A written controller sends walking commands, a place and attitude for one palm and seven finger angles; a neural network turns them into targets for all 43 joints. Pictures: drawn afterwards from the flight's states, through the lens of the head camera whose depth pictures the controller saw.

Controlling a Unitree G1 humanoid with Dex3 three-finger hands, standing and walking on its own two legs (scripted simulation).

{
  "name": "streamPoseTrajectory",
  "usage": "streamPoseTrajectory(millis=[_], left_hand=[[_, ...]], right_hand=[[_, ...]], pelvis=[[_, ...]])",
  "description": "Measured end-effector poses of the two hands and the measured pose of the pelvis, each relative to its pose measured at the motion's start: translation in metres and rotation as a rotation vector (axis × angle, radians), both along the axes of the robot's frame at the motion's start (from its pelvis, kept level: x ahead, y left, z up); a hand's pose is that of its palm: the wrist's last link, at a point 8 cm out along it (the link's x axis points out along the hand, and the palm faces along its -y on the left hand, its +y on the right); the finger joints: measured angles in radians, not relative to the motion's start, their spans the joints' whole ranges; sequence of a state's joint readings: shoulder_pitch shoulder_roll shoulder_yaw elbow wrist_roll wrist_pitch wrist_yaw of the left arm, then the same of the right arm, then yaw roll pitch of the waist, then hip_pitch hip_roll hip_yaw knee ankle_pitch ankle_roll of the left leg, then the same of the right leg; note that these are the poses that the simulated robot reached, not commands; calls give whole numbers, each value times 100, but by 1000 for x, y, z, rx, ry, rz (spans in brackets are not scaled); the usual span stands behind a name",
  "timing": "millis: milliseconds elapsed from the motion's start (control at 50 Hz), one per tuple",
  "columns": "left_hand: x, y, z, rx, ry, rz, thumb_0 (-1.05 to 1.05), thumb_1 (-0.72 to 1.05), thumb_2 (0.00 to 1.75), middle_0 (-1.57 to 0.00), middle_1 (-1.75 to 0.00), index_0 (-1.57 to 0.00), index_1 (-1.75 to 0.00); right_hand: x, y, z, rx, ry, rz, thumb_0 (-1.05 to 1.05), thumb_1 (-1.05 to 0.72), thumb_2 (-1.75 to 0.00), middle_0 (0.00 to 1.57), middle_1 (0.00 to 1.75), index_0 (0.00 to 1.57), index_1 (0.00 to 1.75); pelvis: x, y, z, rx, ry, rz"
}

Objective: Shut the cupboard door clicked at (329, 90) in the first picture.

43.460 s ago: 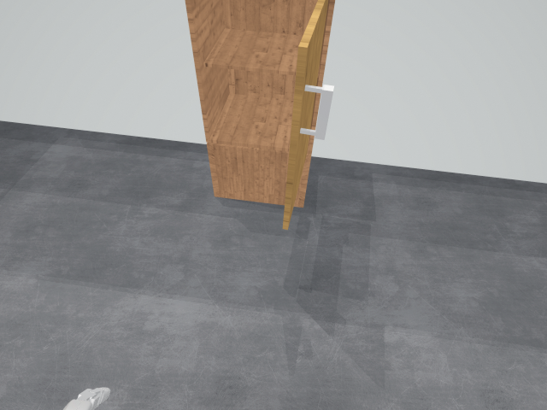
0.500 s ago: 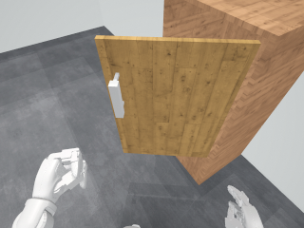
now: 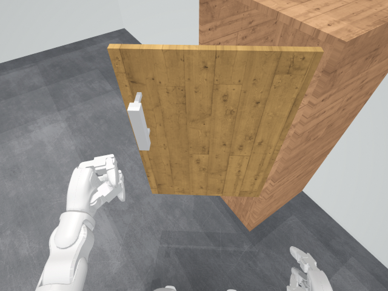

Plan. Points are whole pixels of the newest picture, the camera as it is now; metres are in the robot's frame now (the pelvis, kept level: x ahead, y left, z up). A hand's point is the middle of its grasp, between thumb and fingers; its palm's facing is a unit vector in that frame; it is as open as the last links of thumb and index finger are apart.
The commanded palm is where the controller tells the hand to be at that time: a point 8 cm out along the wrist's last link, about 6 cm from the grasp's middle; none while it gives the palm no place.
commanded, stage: bring the fist close to the handle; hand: left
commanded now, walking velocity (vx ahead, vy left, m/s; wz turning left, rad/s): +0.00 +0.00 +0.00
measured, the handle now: (141, 121) +0.47 +0.15 +0.07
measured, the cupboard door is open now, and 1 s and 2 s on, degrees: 53 53 38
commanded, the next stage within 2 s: push the door shut along its arc in 0.90 s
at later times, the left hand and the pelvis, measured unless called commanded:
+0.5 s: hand (145, 159) +0.36 +0.12 +0.08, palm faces -0.03 -1.00 +0.00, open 3.1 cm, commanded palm +0.34 +0.17 +0.08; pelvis +0.00 +0.01 +0.00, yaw +0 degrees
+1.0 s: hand (154, 153) +0.37 +0.11 +0.08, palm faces -0.01 -1.00 +0.00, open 3.1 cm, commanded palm +0.35 +0.16 +0.08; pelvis -0.01 +0.00 +0.00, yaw -1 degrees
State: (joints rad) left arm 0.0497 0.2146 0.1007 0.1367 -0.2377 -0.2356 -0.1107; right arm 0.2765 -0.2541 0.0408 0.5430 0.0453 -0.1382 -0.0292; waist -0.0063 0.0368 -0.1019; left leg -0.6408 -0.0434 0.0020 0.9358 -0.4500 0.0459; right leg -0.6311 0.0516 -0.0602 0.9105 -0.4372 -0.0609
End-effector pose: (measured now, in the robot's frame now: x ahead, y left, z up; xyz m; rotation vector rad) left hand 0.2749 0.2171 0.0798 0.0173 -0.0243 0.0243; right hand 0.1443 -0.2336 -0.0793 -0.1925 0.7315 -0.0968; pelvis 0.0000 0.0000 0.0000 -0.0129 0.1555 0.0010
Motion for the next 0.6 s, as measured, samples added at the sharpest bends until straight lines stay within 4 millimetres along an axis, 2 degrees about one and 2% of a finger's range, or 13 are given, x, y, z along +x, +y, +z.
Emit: streamPoseTrajectory(millis=[80,180,260,400,540,600], left_hand=[[9,-10,2,0,-21,-37,1,90,90,-130,-150,-130,-150],[22,-26,-5,-13,15,-82,1,90,90,-130,-150,-130,-150],[37,-28,-7,-18,20,-50,1,90,90,-130,-150,-131,-150],[56,-29,7,-5,-42,-29,1,90,90,-130,-150,-130,-150],[73,-44,-7,-24,35,-55,1,90,90,-130,-150,-130,-150],[79,-49,-6,-30,16,-42,1,90,90,-130,-150,-130,-150]], right_hand=[[-2,0,-4,-1,24,0,1,-91,-90,20,30,20,30],[-4,1,-6,2,45,-12,1,-91,-90,20,30,20,30],[-7,3,-7,3,60,-21,1,-91,-90,20,30,20,30],[-14,6,-11,15,89,-24,1,-91,-90,20,30,20,30],[-30,4,-16,11,142,-41,1,-91,-90,20,30,20,30],[-38,2,-18,6,158,-56,1,-91,-90,20,30,20,30]], pelvis=[[1,2,0,-3,6,3],[1,5,0,-1,7,0],[-1,6,0,2,10,-6],[-1,8,0,-2,16,-7],[-6,9,-1,-4,20,-3],[-7,9,-1,-2,27,-11]])
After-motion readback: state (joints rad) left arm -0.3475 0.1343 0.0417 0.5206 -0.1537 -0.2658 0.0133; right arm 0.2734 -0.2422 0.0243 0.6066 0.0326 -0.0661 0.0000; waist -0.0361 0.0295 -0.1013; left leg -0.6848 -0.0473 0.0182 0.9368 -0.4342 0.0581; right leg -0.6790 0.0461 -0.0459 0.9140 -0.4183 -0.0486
